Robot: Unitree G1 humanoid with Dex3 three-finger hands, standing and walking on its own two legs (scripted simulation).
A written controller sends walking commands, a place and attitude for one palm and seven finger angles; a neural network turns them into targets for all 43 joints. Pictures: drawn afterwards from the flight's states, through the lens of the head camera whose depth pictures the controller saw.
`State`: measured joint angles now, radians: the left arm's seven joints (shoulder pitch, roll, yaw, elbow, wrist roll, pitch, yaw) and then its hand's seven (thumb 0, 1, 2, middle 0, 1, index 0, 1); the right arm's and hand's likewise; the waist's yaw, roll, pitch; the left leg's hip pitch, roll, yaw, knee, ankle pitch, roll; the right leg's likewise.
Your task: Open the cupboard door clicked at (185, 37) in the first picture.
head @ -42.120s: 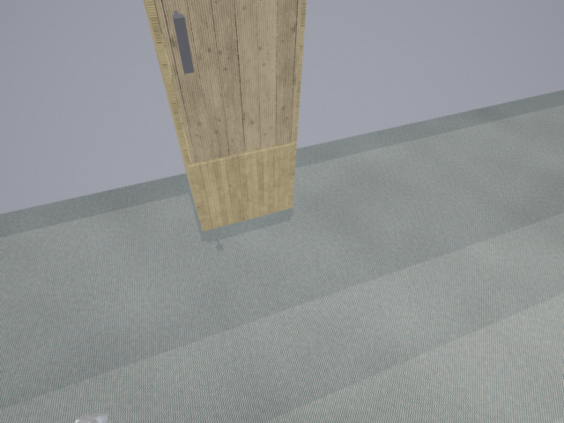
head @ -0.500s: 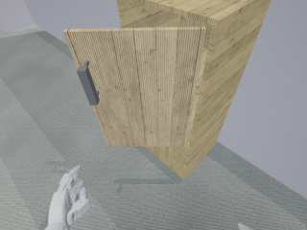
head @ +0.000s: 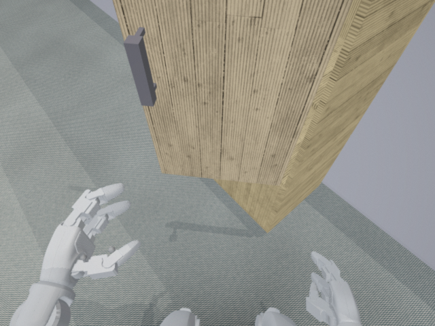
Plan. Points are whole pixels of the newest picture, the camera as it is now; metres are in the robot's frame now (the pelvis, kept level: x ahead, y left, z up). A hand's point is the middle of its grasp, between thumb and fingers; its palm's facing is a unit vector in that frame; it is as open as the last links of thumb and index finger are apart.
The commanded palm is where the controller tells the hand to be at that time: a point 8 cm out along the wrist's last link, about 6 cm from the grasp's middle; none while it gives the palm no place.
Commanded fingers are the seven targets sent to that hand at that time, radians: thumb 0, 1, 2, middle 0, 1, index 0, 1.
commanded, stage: raise the hand with hooked fingers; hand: left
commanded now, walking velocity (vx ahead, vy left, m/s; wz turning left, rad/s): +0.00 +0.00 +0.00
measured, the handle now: (145, 67) +0.56 +0.21 +0.15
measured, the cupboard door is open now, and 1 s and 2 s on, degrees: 42 42 42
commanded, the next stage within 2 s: move the hooked fingers beside the handle in 1.42 s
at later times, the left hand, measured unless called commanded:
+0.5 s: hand (75, 199) +0.27 +0.24 +0.12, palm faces +0.04 -1.00 -0.08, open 13.1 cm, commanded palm +0.24 +0.29 +0.13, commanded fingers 0.00 -0.50 0.30 -0.30 -1.20 -0.30 -1.20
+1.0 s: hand (46, 145) +0.32 +0.28 +0.18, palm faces +0.05 -1.00 -0.05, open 14.0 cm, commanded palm +0.29 +0.32 +0.17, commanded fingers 0.00 -0.50 0.30 -0.30 -1.20 -0.30 -1.20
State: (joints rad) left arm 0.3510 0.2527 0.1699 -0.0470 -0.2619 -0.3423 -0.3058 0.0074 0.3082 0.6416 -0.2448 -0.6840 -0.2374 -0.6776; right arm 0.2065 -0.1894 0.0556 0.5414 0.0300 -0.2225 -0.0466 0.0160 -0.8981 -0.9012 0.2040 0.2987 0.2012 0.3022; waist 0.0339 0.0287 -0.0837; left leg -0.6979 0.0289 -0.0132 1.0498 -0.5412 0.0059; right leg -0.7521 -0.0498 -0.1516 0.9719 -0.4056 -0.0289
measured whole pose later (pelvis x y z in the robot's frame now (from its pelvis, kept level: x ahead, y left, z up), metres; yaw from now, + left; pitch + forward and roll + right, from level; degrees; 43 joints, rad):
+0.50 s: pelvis +0.02 +0.01 +0.03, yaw -1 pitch +6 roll -1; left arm 0.18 0.33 0.31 0.09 -0.32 -0.23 -0.34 -0.01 -0.27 0.39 -0.29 -1.06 -0.28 -1.05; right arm 0.25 -0.28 0.03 0.58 0.04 -0.28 -0.09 0.02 -0.90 -0.90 0.20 0.30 0.20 0.30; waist 0.02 0.03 -0.07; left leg -0.45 0.02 0.02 0.80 -0.46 0.02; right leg -0.52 -0.04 -0.12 0.75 -0.33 -0.01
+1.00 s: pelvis +0.02 +0.00 +0.05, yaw -1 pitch +2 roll -1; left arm -0.14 0.44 0.46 0.37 -0.33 -0.09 -0.47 -0.01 -0.50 0.30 -0.30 -1.20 -0.30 -1.19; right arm 0.27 -0.28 0.06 0.62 0.06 -0.25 -0.12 0.02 -0.90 -0.90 0.20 0.30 0.20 0.30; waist 0.03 0.04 -0.03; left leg -0.30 0.02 0.03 0.63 -0.38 0.01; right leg -0.38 -0.03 -0.11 0.59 -0.26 -0.01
